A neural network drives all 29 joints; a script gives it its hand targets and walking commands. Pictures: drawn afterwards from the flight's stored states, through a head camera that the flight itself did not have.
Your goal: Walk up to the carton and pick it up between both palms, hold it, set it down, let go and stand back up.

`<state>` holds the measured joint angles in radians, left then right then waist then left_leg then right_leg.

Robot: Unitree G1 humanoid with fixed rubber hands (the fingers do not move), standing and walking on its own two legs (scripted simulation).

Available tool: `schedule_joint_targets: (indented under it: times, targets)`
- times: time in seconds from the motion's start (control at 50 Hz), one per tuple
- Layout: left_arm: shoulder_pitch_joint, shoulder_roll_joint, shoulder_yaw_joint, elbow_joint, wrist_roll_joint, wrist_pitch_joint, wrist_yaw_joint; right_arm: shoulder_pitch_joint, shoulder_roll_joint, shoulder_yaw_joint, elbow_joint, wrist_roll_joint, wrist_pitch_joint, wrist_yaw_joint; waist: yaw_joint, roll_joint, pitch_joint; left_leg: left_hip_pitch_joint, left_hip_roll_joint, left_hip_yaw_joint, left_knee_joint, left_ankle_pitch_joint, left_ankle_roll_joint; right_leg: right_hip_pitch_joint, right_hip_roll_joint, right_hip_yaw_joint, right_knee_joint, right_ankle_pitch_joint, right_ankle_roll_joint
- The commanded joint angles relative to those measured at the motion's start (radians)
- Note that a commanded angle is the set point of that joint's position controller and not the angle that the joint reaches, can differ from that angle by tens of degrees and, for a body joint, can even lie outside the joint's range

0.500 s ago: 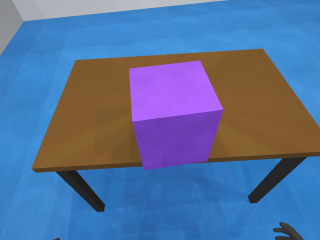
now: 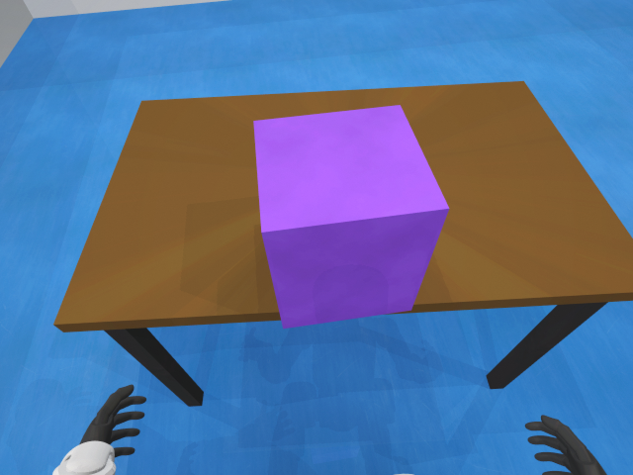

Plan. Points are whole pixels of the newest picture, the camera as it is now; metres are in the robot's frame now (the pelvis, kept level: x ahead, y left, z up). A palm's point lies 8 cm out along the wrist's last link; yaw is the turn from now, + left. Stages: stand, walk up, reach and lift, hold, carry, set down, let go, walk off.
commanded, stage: reach and lift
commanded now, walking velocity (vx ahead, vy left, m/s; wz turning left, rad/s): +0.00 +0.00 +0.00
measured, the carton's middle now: (338, 222) +0.45 -0.03 +0.02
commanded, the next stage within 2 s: none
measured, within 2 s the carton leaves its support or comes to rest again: neither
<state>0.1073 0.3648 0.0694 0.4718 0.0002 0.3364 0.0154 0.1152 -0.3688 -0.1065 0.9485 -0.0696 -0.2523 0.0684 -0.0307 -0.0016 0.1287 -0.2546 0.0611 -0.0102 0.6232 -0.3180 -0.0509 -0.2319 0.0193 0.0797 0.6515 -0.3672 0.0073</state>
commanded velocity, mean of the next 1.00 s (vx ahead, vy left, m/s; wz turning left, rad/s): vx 0.00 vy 0.00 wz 0.00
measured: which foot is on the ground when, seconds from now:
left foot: down 0.00-1.00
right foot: down 0.00-1.00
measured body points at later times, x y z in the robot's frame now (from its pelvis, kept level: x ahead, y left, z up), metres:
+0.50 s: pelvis -0.01 -0.01 +0.01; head +0.01 -0.01 +0.46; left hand +0.18 +0.26 -0.04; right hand +0.17 -0.28 -0.06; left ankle +0.01 +0.16 -0.72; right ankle -0.01 -0.13 -0.72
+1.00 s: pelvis +0.02 -0.01 +0.02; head +0.05 -0.01 +0.47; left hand +0.23 +0.22 -0.02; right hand +0.22 -0.26 -0.04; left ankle +0.01 +0.16 -0.72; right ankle -0.01 -0.13 -0.72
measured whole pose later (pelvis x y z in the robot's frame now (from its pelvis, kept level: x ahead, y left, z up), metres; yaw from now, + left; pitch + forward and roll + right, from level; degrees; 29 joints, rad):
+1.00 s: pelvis +0.02 -0.01 +0.02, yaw +1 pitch +2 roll +2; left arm 0.16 0.24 -0.02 0.47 -0.05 -0.22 0.07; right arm 0.13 -0.27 -0.03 0.73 0.12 -0.45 0.08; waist 0.01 -0.02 0.02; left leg -0.21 0.05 -0.01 0.37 -0.19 -0.06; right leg -0.23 0.00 0.07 0.49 -0.30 0.00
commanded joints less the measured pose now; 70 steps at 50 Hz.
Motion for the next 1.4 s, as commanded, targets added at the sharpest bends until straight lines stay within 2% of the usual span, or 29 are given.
schedule_joint_targets:
  times: [0.0,0.06,0.1,0.2,0.32,0.46,0.56,0.74,0.88,1.02,1.22,1.3,1.38]
  targets:
    - [0.042,0.039,0.034,-0.121,-0.006,-0.077,0.027,0.007,-0.157,-0.065,-0.207,0.078,-0.087,0.008,0.053,-0.075,-0.285,0.293,-0.078,0.075,-0.132,0.363,0.033,-0.007,0.017,-0.131,-0.221,0.573,0.003]
    - [0.064,0.03,0.037,-0.11,-0.007,-0.118,0.017,0.021,-0.158,-0.047,-0.212,0.1,-0.104,0.007,0.055,-0.084,-0.268,0.296,-0.088,0.076,-0.167,0.39,0.031,0.043,0.011,-0.116,-0.241,0.618,0.012]
    - [0.066,0.023,0.033,-0.095,-0.008,-0.146,0.013,0.025,-0.145,-0.034,-0.207,0.11,-0.113,0.006,0.054,-0.084,-0.262,0.302,-0.09,0.077,-0.193,0.379,0.032,0.056,0.007,-0.108,-0.258,0.6,0.014]
    - [0.042,0.01,0.01,-0.105,-0.04,-0.216,0.018,0.012,-0.101,-0.021,-0.222,0.113,-0.13,0.006,0.039,-0.065,-0.279,0.318,-0.083,0.077,-0.235,0.311,0.035,0.037,0.003,-0.099,-0.301,0.436,0.005]
    - [-0.044,0.01,-0.034,-0.149,-0.108,-0.309,0.038,-0.039,-0.032,-0.031,-0.314,0.11,-0.141,0.001,0.035,-0.072,-0.285,0.282,-0.08,0.081,-0.27,0.165,0.055,-0.003,-0.007,-0.084,-0.341,0.218,-0.003]
    - [-0.088,-0.007,-0.067,-0.104,-0.149,-0.354,0.06,-0.09,-0.021,-0.034,-0.353,0.12,-0.116,-0.004,0.051,-0.072,-0.237,0.254,-0.082,0.084,-0.299,0.091,0.059,-0.026,-0.019,-0.072,-0.358,0.11,-0.005]
    - [-0.094,-0.032,-0.077,-0.099,-0.156,-0.376,0.069,-0.115,-0.011,-0.022,-0.37,0.133,-0.113,-0.002,0.055,-0.065,-0.226,0.244,-0.081,0.077,-0.305,0.122,0.05,-0.004,-0.014,-0.079,-0.352,0.14,-0.002]
    - [-0.029,-0.091,-0.094,-0.171,-0.171,-0.512,0.079,-0.076,0.005,0.021,-0.414,0.205,-0.197,0.013,0.046,-0.052,-0.357,0.31,-0.084,0.069,-0.261,0.361,0.017,0.062,0.003,-0.084,-0.314,0.424,-0.003]
    - [0.007,-0.122,-0.099,-0.144,-0.159,-0.613,0.07,-0.065,-0.01,0.088,-0.387,0.268,-0.255,0.018,0.037,-0.053,-0.361,0.313,-0.085,0.065,-0.241,0.44,-0.003,0.097,0.006,-0.076,-0.297,0.548,-0.007]
    - [-0.049,-0.132,-0.111,-0.158,-0.176,-0.684,0.081,-0.101,-0.016,0.112,-0.452,0.305,-0.293,0.016,0.033,-0.064,-0.362,0.287,-0.086,0.067,-0.229,0.388,0.003,0.06,0.012,-0.069,-0.296,0.466,-0.009]
    - [-0.237,-0.152,-0.164,-0.175,-0.226,-0.71,0.124,-0.237,-0.014,0.118,-0.495,0.342,-0.26,0.033,0.039,-0.054,-0.332,0.223,-0.066,0.063,-0.247,0.233,0.023,-0.053,0.02,-0.072,-0.314,0.212,-0.022]
    - [-0.284,-0.159,-0.167,-0.165,-0.229,-0.671,0.136,-0.302,-0.03,0.119,-0.51,0.353,-0.214,0.032,0.044,-0.059,-0.335,0.209,-0.064,0.064,-0.258,0.213,0.028,-0.059,0.022,-0.069,-0.318,0.203,-0.021]
    - [-0.301,-0.168,-0.148,-0.166,-0.218,-0.615,0.14,-0.348,-0.043,0.125,-0.535,0.361,-0.169,0.021,0.056,-0.065,-0.363,0.218,-0.067,0.066,-0.261,0.269,0.027,-0.036,0.026,-0.065,-0.315,0.275,-0.015]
